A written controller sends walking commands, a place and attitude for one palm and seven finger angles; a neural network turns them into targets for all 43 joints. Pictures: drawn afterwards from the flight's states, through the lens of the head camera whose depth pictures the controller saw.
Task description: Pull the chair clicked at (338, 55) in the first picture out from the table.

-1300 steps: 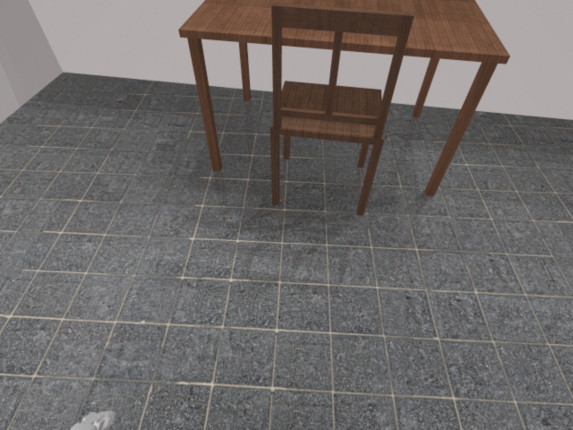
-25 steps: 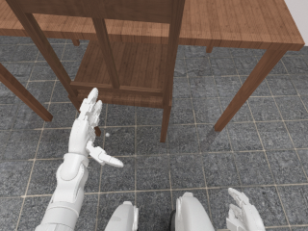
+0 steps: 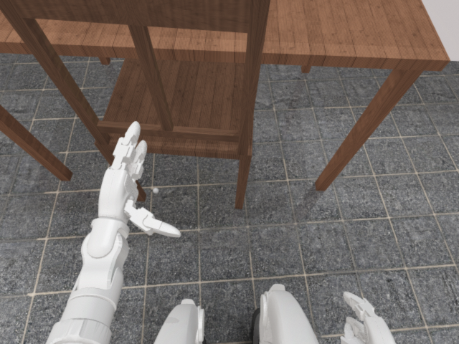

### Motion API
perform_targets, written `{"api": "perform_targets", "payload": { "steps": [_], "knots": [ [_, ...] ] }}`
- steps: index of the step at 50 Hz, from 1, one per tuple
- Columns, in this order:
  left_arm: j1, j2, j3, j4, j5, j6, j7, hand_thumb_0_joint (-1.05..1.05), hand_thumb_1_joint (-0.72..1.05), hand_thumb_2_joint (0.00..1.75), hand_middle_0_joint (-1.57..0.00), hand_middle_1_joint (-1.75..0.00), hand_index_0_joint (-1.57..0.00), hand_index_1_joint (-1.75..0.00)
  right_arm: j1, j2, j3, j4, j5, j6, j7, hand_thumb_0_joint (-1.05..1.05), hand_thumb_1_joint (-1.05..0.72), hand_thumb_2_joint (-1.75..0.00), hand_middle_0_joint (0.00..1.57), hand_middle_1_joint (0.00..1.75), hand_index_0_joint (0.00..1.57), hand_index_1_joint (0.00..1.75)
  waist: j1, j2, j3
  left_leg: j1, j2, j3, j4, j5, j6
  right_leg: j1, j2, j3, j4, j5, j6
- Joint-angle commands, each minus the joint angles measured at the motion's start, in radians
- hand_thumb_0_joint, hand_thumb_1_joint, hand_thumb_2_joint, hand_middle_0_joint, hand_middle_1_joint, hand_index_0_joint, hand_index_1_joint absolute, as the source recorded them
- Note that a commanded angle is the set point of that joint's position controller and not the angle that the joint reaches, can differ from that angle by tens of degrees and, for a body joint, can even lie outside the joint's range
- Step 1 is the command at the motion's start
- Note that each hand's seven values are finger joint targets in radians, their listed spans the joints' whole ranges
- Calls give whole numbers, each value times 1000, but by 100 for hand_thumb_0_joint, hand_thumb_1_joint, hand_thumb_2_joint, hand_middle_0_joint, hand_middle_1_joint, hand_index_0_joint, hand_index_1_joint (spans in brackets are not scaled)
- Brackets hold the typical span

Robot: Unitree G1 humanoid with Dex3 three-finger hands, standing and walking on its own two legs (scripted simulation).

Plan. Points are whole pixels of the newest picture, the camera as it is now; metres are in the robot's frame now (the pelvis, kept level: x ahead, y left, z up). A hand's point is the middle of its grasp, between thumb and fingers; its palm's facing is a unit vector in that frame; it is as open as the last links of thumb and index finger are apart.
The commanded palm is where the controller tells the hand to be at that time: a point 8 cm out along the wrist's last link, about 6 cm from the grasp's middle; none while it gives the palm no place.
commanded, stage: aim the fingers beside a spindle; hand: left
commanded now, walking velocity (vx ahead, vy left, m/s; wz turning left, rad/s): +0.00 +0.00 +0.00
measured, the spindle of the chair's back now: (155, 86) +0.60 +0.16 +0.01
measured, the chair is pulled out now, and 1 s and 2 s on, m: -0.10 -0.10 -0.10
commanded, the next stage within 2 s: push the fingers through the gap in 0.44 s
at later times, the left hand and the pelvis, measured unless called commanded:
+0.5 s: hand (160, 191) +0.36 +0.12 +0.01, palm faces -0.08 -1.00 -0.03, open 16.9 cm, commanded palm +0.34 +0.18 +0.02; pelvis +0.00 +0.00 +0.00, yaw +0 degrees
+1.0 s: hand (165, 169) +0.41 +0.12 +0.01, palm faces -0.06 -1.00 -0.05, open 16.9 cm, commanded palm +0.39 +0.18 +0.02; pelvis +0.00 +0.00 +0.00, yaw +0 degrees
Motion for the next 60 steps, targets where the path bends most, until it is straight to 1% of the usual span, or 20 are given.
{"api": "perform_targets", "payload": {
  "steps": [1,3,5,8,10,14,16,19,21,27,29,31,34,39,43,50,52,56,59,60],
  "knots": [
    [-163,68,1,-219,-5,-72,1,0,-50,30,-6,-8,-6,-8,41,-129,-54,-120,4,-37,-4,0,-90,-90,20,30,20,30,-12,-9,-435,139,-12,-38,-182,438,-15,417,23,38,-104,293,-6],
    [-174,74,7,-194,2,-70,12,0,-50,30,-6,-8,-6,-8,38,-132,-53,-117,5,-33,-4,0,-90,-90,20,30,20,30,-17,-39,-394,99,-15,-35,-180,379,-12,408,23,42,-111,255,-4],
    [-213,92,19,-198,13,-80,25,0,-50,30,-6,-8,-6,-8,33,-133,-52,-119,3,-32,-7,0,-90,-90,20,30,20,30,-16,-17,-375,91,-17,-37,-178,354,-10,384,23,42,-107,224,-7],
    [-226,118,54,-213,15,-97,34,0,-50,30,-6,-8,-6,-8,29,-128,-51,-118,-2,-32,-8,0,-90,-90,20,30,20,30,-2,-8,-415,90,-22,-29,-173,350,-10,417,20,55,-108,229,-6],
    [-236,113,40,-223,19,-101,31,0,-50,30,-6,-8,-6,-8,29,-129,-51,-121,-2,-33,-9,0,-90,-90,20,30,20,30,-5,19,-436,114,-20,-37,-173,384,-13,408,22,47,-92,249,-10],
    [-227,72,0,-197,10,-84,15,0,-50,30,-6,-8,-6,-8,30,-129,-52,-115,2,-31,-8,0,-90,-90,20,30,20,30,-23,-19,-426,120,-15,-37,-171,385,-13,405,23,45,-105,257,-4],
    [-234,62,-11,-182,12,-74,9,0,-50,30,-6,-8,-6,-8,30,-130,-50,-117,3,-30,-7,0,-90,-90,20,30,20,30,-22,-5,-420,114,-17,-39,-173,375,-11,398,23,44,-103,246,-6],
    [-205,83,19,-183,6,-66,12,0,-50,30,-6,-8,-6,-8,26,-128,-52,-123,4,-26,-7,0,-90,-90,20,30,20,30,-7,-21,-429,97,-21,-30,-172,365,-10,426,20,52,-110,250,-5],
    [-234,110,46,-164,9,-66,16,0,-50,30,-6,-8,-6,-8,29,-130,-48,-120,3,-24,-10,0,-90,-90,20,30,20,30,-14,-33,-410,70,-22,-28,-166,344,-7,424,22,56,-110,241,-3],
    [-245,132,65,-199,5,-89,5,0,-50,30,-6,-8,-6,-8,29,-126,-49,-121,3,-30,-12,0,-90,-90,20,30,20,30,-7,-4,-449,82,-23,-23,-164,364,-8,455,21,66,-106,270,-5],
    [-298,98,27,-172,3,-85,-1,0,-50,30,-6,-8,-6,-8,33,-128,-48,-109,4,-32,-13,0,-90,-90,20,30,20,30,-31,-6,-420,82,-21,-28,-161,348,-7,420,22,60,-112,248,-2],
    [-346,97,14,-177,10,-88,-6,0,-50,30,-6,-8,-6,-8,39,-131,-49,-100,2,-39,-16,0,-90,-90,20,30,20,30,-37,24,-435,108,-19,-35,-160,363,-8,397,23,55,-103,246,-5],
    [-348,72,-3,-128,8,-76,-3,0,-50,30,-6,-8,-6,-8,47,-135,-53,-88,3,-38,-16,0,-90,-90,20,30,20,30,-43,2,-422,121,-15,-41,-164,378,-12,374,22,46,-106,245,-4],
    [-380,126,63,-94,19,-75,26,0,-50,30,-6,-8,-6,-8,59,-135,-52,-89,-2,-31,-12,0,-90,-90,20,30,20,30,-24,1,-460,100,-21,-32,-167,382,-13,419,22,55,-101,267,-6],
    [-400,146,93,-50,26,-82,39,0,-50,30,-6,-8,-6,-8,67,-133,-48,-88,-4,-24,-8,0,-90,-90,20,30,20,30,-25,-22,-452,63,-23,-25,-168,357,-10,437,24,62,-104,264,-3],
    [-542,154,95,32,29,-99,31,0,-50,30,-6,-8,-6,-8,90,-141,-46,-68,-6,-25,-9,0,-90,-90,20,30,20,30,-62,-11,-442,43,-23,-22,-159,313,-4,404,29,70,-114,224,0],
    [-565,183,122,61,30,-104,26,0,-50,30,-6,-8,-6,-8,100,-144,-47,-58,-7,-23,-10,0,-90,-90,20,30,20,30,-58,-6,-451,43,-22,-22,-158,322,-7,410,28,72,-112,232,-1],
    [-622,170,111,90,34,-110,23,0,-50,30,-6,-8,-6,-8,119,-147,-50,-44,-10,-19,-7,0,-90,-90,20,30,20,30,-71,18,-493,79,-19,-25,-153,368,-8,399,31,65,-104,264,-1],
    [-625,198,145,117,29,-109,26,0,-50,30,-6,-8,-6,-8,130,-149,-51,-40,-12,-12,-5,0,-90,-90,20,30,20,30,-67,-9,-511,50,-21,-17,-151,371,-6,444,31,76,-110,293,1],
    [-614,223,162,123,33,-111,26,0,-50,30,-6,-8,-6,-8,135,-149,-50,-45,-12,-10,-5,0,-90,-90,20,30,20,30,-55,18,-513,48,-23,-17,-154,383,-7,451,32,74,-101,306,-4]
  ]
}}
